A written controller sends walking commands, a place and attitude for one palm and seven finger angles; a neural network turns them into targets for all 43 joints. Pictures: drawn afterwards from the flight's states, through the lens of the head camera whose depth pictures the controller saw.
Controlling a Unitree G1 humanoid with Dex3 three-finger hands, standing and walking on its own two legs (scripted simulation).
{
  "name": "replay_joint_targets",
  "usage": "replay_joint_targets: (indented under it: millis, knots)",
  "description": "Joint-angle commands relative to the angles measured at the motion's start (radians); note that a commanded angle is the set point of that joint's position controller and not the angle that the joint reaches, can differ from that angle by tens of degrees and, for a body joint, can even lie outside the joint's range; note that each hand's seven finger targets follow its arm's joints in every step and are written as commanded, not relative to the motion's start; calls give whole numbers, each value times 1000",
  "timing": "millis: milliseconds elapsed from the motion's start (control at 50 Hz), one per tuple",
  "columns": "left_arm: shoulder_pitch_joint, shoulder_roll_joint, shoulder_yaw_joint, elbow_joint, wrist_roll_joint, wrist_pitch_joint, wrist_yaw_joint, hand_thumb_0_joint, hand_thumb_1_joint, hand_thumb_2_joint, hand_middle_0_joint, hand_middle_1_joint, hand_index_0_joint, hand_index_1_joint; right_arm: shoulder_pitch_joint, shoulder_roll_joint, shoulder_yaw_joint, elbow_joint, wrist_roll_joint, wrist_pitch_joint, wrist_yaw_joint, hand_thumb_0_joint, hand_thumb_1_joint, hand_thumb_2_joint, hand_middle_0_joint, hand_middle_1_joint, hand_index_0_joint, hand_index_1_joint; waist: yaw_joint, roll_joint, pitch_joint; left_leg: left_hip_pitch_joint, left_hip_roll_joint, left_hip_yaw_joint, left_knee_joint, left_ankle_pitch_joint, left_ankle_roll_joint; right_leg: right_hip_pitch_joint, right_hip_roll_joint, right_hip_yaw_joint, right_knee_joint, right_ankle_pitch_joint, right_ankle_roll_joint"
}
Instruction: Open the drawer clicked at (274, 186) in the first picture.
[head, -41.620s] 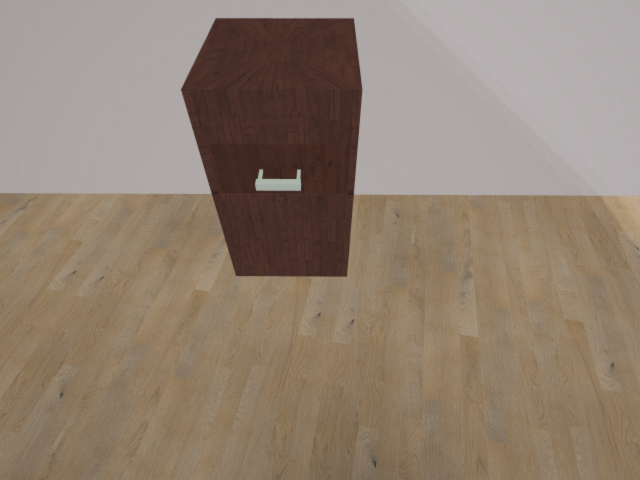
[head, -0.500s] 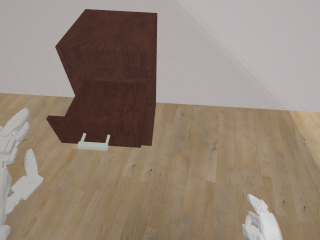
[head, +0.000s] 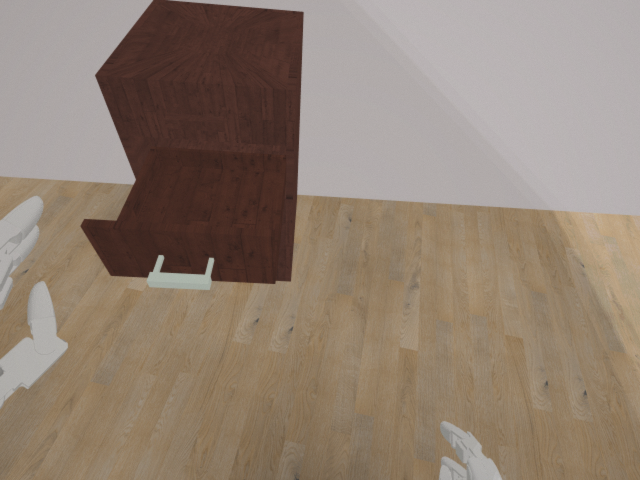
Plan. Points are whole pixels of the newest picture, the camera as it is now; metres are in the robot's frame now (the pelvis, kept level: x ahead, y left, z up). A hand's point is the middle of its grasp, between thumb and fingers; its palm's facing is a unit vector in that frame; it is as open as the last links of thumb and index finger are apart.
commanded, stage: let the arm hang, fingers relaxed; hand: left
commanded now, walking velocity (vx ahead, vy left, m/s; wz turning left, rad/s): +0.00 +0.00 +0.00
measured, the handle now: (182, 271) +0.54 +0.30 -0.24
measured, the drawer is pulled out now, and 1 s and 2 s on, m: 0.30 0.30 0.30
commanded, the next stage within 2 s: look to check the result in 1.20 s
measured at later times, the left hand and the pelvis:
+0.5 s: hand out of the picture +0.04 +0.16 -0.17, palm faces +0.09 -0.98 -0.18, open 6.9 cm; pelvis +0.00 -0.02 +0.00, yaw +2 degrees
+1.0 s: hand out of the picture -0.03 +0.14 -0.17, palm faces +0.07 -0.98 -0.17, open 7.3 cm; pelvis -0.01 -0.02 +0.01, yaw +1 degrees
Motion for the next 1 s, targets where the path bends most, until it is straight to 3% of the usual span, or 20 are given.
replay_joint_targets:
  millis: [0, 60, 80, 100, 120, 140, 160, 180, 220, 240, 300, 320, 360, 420, 440, 520, 640, 760, 980]
  knots:
    - [51, 140, 161, -132, -22, -83, 19, 0, 900, 900, -200, -300, -200, -300, -124, -180, -90, -165, 17, -47, -12, 0, -900, -900, 200, 300, 200, 300, 8, 121, -111, -180, 90, -94, -121, 155, 16, 250, -69, 93, -53, 236, -21]
    - [134, 107, 157, -76, -44, -75, 18, 0, 900, 900, -200, -300, -200, -300, -103, -171, -107, -162, 32, -15, -13, 0, -900, -900, 200, 300, 200, 300, -3, 37, -138, -120, 33, -62, -43, 88, 4, 181, -135, 215, -114, 223, -67]
    - [-116, -71, -279, 714, 102, 105, -112, 0, 900, 900, -200, -300, -200, -300, -100, -240, -140, 71, 6, -12, 61, 0, -900, -900, 200, 300, 200, 300, -31, 8, -109, -134, 45, -51, 148, 161, -14, 7, -237, 137, 31, 381, -65]
    - [-122, -112, -264, 752, 84, 173, -126, 0, 900, 900, -200, -300, -200, -300, 0, -179, -133, 63, -1, 47, 52, 0, -900, -900, 200, 300, 200, 300, -25, 19, -166, -24, 36, -70, 109, 200, -19, -65, -208, 154, 49, 387, -82]
    - [-121, -119, -270, 741, 82, 190, -131, 0, 900, 900, -200, -300, -200, -300, 12, -186, -130, 43, -10, 67, 48, 0, -900, -900, 200, 300, 200, 300, -22, 34, -141, -17, 48, -78, 69, 218, -8, -91, -173, 102, 58, 272, -58]
    - [-156, -126, -279, 780, 77, 189, -134, 0, 900, 900, -200, -300, -200, -300, -2, -179, -122, 39, -16, 81, 46, 0, -900, -900, 200, 300, 200, 300, 3, 7, -137, -73, 69, -115, 30, 209, 15, -81, -147, 81, 70, 175, -35]
    - [-213, -124, -291, 831, 79, 185, -134, 0, 900, 900, -200, -300, -200, -300, -8, -174, -115, 30, -20, 91, 45, 0, -900, -900, 200, 300, 200, 300, 8, -87, -135, -85, 73, -133, 21, 274, 22, -50, -130, 80, 68, 227, -26]
    - [-236, -111, -296, 888, 76, 183, -133, 0, 900, 900, -200, -300, -200, -300, -14, -184, -109, 23, -22, 100, 38, 0, -900, -900, 200, 300, 200, 300, 17, -181, -144, -80, 61, -129, 45, 327, 23, 9, -146, 104, 51, 351, -29]
    - [-277, -89, -297, 1012, 78, 184, -133, 0, 900, 900, -200, -300, -200, -300, -9, -191, -109, 32, -22, 116, 26, 0, -900, -900, 200, 300, 200, 300, 19, -247, -158, -49, 19, -108, 39, 344, 3, 96, -185, 125, 43, 576, -60]
    - [-298, -85, -298, 1081, 76, 190, -131, 0, 900, 900, -200, -300, -200, -300, -5, -193, -108, 50, -21, 123, 21, 0, -900, -900, 200, 300, 200, 300, 20, -225, -151, -27, 18, -109, 13, 333, 0, 101, -184, 123, 36, 571, -61]
    - [-340, -90, -312, 1263, 62, 196, -125, 0, 900, 900, -200, -300, -200, -300, -10, -175, -92, 122, -25, 132, 10, 0, -900, -900, 200, 300, 200, 300, 27, 69, -72, 8, 47, -116, -60, 461, 2, 87, -141, 121, 20, 458, -44]
    - [-341, -91, -318, 1319, 58, 196, -125, 0, 900, 900, -200, -300, -200, -300, -8, -168, -86, 144, -23, 134, 6, 0, -900, -900, 200, 300, 200, 300, 30, 130, -52, 8, 53, -114, -79, 445, 3, 88, -128, 124, -3, 391, -41]
    - [-342, -95, -327, 1412, 55, 198, -124, 0, 900, 900, -200, -300, -200, -300, -1, -160, -78, 181, -20, 138, 1, 0, -900, -900, 200, 300, 200, 300, 34, 187, -36, 13, 65, -120, -113, 394, 12, 102, -102, 111, -52, 253, -34]
    - [-321, -136, -316, 1500, 55, 196, -122, 0, 900, 900, -200, -300, -200, -300, 28, -128, -80, 223, -24, 145, -3, 0, -900, -900, 200, 300, 200, 300, 37, 247, -59, -4, 56, -103, -135, 217, 15, 144, -102, 111, -117, 148, -37]
    - [-330, -132, -323, 1525, 53, 195, -123, 0, 900, 900, -200, -300, -200, -300, 40, -129, -79, 236, -23, 146, -2, 0, -900, -900, 200, 300, 200, 300, 36, 241, -67, -7, 54, -103, -142, 181, 15, 154, -100, 117, -128, 129, -38]
    - [-351, -139, -334, 1608, 50, 190, -126, 0, 900, 900, -200, -300, -200, -300, 82, -123, -82, 289, -17, 151, -4, 0, -900, -900, 200, 300, 200, 300, 30, 86, -29, 0, 61, -105, -162, 153, 15, 134, -110, 109, -172, 97, -37]
    - [-334, -156, -346, 1701, 46, 186, -122, 0, 900, 900, -200, -300, -200, -300, 128, -110, -74, 363, -16, 154, -5, 0, -900, -900, 200, 300, 200, 300, 28, 27, 60, 1, 60, -99, -194, 123, 18, 73, -111, 117, -218, -3, -38]
    - [-306, -170, -348, 1753, 46, 182, -115, 0, 900, 900, -200, -300, -200, -300, 167, -89, -71, 420, -17, 155, -5, 0, -900, -900, 200, 300, 200, 300, 29, 11, 69, 12, 54, -91, -197, 103, 21, 49, -108, 124, -236, -66, -37]
    - [-284, -209, -347, 1792, 45, 180, -111, 0, 900, 900, -200, -300, -200, -300, 209, -40, -67, 470, -20, 148, -12, 0, -900, -900, 200, 300, 200, 300, 33, 61, 99, -31, 52, -92, -208, 92, 20, 42, -105, 116, -217, -64, -41]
